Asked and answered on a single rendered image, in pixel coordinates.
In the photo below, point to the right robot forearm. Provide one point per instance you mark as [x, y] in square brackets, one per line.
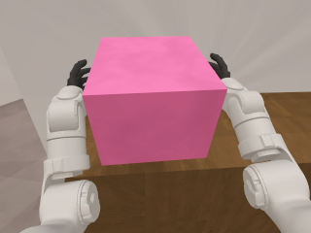
[258, 140]

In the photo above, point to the robot right hand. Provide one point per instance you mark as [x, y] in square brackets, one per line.
[220, 68]

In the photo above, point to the left robot forearm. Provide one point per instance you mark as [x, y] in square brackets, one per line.
[66, 138]

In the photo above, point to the carton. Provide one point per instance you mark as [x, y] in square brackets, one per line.
[151, 99]

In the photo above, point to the robot left hand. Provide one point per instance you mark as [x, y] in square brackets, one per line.
[75, 77]

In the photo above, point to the robot left upper arm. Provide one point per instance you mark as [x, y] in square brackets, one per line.
[68, 208]

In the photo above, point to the robot right upper arm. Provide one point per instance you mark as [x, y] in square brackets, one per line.
[278, 188]

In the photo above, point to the pedestal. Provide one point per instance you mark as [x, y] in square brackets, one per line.
[197, 195]

